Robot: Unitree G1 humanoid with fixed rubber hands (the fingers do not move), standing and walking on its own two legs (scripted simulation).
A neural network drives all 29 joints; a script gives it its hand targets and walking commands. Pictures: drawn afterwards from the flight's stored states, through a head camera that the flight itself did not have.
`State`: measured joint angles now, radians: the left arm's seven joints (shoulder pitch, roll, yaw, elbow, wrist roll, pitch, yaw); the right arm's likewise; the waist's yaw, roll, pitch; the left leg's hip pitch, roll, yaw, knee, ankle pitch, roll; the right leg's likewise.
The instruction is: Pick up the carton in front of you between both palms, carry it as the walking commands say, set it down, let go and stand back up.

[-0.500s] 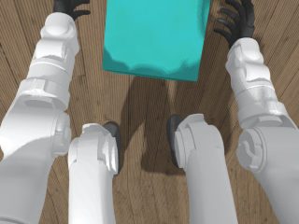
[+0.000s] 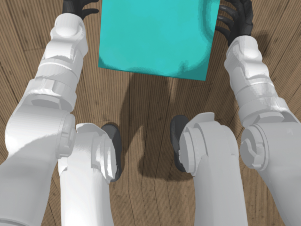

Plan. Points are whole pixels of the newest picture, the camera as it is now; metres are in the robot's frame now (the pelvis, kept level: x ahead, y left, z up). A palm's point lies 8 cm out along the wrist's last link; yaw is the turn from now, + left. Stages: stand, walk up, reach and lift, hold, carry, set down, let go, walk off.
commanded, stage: reach and lift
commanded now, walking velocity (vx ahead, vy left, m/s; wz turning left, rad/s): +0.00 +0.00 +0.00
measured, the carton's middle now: (153, 33) +0.51 -0.03 -0.25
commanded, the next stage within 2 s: none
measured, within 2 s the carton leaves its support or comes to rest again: leaves its support in 0.44 s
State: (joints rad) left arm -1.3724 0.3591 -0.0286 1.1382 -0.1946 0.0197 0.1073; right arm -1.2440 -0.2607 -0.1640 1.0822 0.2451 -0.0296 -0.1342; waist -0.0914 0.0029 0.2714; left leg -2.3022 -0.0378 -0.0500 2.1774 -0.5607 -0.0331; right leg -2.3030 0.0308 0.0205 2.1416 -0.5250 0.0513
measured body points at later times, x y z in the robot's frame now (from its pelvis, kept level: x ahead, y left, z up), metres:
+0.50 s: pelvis +0.00 +0.00 -0.01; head +0.35 +0.01 +0.28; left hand +0.55 +0.11 -0.17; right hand +0.51 -0.19 -0.17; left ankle +0.11 +0.13 -0.34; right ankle +0.12 -0.13 -0.34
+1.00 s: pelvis +0.00 +0.00 +0.10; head +0.25 +0.00 +0.48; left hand +0.51 +0.12 +0.03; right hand +0.48 -0.18 +0.03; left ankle +0.11 +0.13 -0.34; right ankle +0.12 -0.13 -0.34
